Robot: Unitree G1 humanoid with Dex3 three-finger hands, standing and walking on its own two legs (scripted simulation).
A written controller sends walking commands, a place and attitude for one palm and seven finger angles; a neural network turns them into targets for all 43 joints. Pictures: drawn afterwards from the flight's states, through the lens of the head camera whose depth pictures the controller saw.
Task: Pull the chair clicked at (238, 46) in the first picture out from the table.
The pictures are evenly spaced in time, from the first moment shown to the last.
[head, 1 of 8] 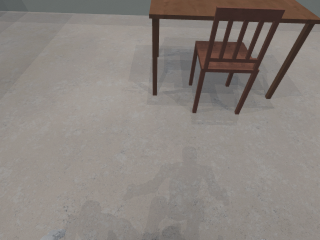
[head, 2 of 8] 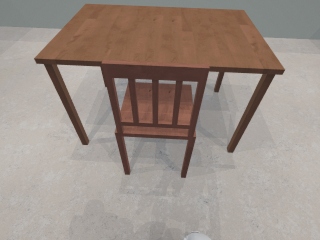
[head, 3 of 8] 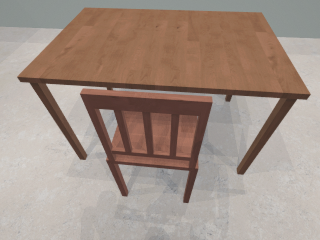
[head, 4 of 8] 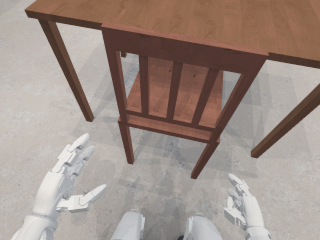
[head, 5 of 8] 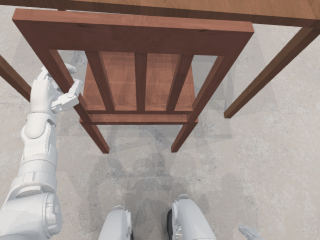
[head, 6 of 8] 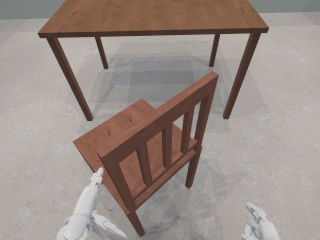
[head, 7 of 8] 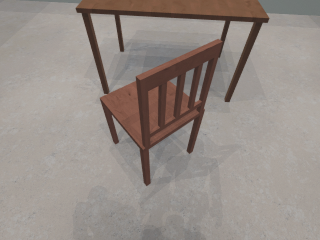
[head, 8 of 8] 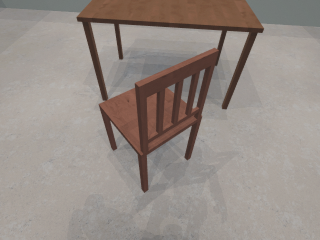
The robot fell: no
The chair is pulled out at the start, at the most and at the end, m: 0.00 0.52 0.52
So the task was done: yes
